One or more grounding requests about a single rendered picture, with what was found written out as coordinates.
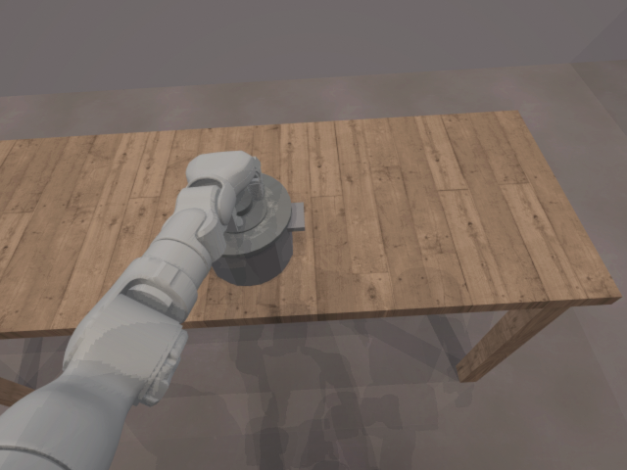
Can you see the pot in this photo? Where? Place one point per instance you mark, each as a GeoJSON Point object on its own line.
{"type": "Point", "coordinates": [261, 267]}

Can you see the left robot upper arm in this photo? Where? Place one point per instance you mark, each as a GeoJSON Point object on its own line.
{"type": "Point", "coordinates": [74, 423]}

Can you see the lid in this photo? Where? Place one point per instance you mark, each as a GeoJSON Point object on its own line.
{"type": "Point", "coordinates": [263, 225]}

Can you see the robot left forearm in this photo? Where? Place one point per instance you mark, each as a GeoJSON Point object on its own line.
{"type": "Point", "coordinates": [166, 278]}

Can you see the left robot hand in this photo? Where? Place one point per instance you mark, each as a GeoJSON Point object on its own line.
{"type": "Point", "coordinates": [240, 169]}

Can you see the table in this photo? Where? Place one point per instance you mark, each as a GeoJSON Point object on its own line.
{"type": "Point", "coordinates": [403, 216]}

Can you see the knob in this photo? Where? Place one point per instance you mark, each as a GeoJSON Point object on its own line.
{"type": "Point", "coordinates": [244, 203]}

